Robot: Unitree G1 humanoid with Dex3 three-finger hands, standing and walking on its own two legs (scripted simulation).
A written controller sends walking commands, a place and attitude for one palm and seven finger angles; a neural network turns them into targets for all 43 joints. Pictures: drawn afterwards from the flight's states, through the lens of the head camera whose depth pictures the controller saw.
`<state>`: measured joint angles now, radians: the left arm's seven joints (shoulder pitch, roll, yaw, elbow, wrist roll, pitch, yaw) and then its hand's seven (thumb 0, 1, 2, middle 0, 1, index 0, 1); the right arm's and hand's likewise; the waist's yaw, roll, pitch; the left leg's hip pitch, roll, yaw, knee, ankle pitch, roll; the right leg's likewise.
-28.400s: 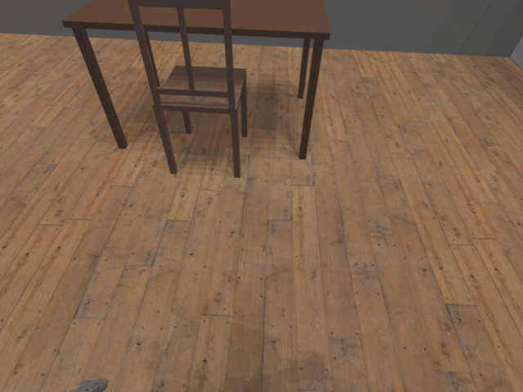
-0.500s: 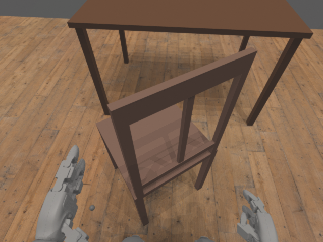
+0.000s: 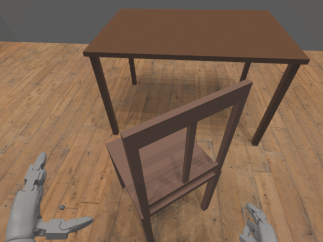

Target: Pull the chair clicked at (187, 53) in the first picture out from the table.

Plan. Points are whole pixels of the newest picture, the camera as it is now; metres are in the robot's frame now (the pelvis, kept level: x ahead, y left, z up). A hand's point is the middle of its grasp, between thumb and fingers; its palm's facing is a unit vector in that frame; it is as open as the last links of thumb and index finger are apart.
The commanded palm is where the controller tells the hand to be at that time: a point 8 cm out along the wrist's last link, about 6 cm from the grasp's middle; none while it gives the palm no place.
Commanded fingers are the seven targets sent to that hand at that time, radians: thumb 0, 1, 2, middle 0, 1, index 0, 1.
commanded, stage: draw the hand back to the body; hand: left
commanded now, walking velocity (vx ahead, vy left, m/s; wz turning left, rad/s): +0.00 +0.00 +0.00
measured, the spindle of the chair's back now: (188, 156) +0.40 -0.04 -0.06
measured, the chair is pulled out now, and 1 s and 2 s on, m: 0.49 0.49 0.49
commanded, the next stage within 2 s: step back with the hand held close in 0.78 s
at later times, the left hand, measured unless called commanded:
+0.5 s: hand (33, 152) +0.22 +0.26 +0.19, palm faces +0.47 -0.76 -0.45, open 8.3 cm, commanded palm +0.17 +0.29 +0.20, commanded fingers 0.00 0.90 0.90 -0.20 -0.30 -0.20 -0.30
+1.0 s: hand (36, 153) +0.22 +0.25 +0.19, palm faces +0.44 -0.78 -0.45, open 7.4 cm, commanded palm +0.17 +0.29 +0.20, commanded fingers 0.00 0.90 0.90 -0.20 -0.30 -0.20 -0.30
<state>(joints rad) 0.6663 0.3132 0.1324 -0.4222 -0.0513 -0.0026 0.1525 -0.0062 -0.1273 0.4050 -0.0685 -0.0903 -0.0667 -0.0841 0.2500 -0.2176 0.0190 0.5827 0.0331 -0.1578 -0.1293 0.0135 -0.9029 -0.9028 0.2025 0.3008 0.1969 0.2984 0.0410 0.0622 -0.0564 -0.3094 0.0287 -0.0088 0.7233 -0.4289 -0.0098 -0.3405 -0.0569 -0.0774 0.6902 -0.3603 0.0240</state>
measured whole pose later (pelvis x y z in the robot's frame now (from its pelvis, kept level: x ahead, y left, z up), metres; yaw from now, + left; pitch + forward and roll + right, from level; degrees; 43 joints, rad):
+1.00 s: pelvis +0.01 -0.01 +0.02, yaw -2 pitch -3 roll -1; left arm 0.46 0.37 0.38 -0.40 -0.05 -0.10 0.13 0.02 0.89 0.90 -0.22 -0.30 -0.21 -0.30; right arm 0.16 -0.22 0.01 0.65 0.01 -0.10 -0.07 0.01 -0.90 -0.90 0.20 0.30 0.20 0.30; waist 0.05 0.07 0.03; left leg -0.08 0.05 0.03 0.44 -0.32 -0.02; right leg -0.13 -0.02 -0.05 0.43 -0.25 0.01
